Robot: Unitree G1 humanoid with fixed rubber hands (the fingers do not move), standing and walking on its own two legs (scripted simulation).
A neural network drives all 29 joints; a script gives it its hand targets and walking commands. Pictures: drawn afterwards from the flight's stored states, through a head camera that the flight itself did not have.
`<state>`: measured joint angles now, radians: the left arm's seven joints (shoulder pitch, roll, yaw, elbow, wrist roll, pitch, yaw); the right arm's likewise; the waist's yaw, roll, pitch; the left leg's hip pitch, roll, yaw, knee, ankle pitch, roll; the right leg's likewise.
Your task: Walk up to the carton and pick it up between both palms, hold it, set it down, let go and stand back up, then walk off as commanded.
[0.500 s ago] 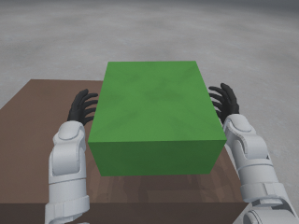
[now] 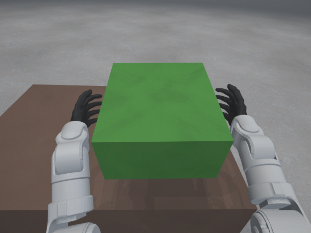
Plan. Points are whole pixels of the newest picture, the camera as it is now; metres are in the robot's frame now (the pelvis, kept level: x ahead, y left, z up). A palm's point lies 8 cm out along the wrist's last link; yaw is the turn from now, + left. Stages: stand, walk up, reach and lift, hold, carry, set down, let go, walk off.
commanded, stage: hold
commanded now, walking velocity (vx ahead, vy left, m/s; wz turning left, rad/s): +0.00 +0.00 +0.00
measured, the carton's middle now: (159, 114) +0.42 +0.00 +0.15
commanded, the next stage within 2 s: none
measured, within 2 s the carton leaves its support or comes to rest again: neither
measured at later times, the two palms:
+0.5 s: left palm (82, 121) +0.34 +0.19 +0.18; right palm (236, 115) +0.36 -0.18 +0.20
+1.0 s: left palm (80, 124) +0.33 +0.20 +0.18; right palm (235, 117) +0.35 -0.18 +0.19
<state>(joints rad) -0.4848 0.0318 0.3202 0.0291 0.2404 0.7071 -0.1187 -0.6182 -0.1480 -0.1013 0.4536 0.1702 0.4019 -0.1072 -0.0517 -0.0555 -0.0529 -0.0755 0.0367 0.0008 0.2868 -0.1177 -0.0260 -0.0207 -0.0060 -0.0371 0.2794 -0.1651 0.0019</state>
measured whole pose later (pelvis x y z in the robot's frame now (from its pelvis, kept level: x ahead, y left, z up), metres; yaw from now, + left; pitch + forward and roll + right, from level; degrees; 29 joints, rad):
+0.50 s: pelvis +0.00 +0.00 +0.00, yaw +0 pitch -5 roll +0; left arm -0.49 0.03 0.30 0.03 0.25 0.72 -0.10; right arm -0.63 -0.16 -0.12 0.47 0.17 0.40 -0.09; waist -0.06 -0.06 -0.05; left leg -0.08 0.03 0.00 0.29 -0.12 -0.02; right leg -0.02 -0.01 -0.04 0.28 -0.17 0.01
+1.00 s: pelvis +0.00 +0.00 +0.00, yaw +0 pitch -6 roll +0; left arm -0.44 0.03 0.30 -0.04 0.24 0.71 -0.11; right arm -0.58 -0.15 -0.09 0.39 0.19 0.40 -0.11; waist -0.06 -0.06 -0.03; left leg -0.07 0.03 0.00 0.29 -0.13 -0.02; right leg 0.00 -0.01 -0.04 0.28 -0.17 0.00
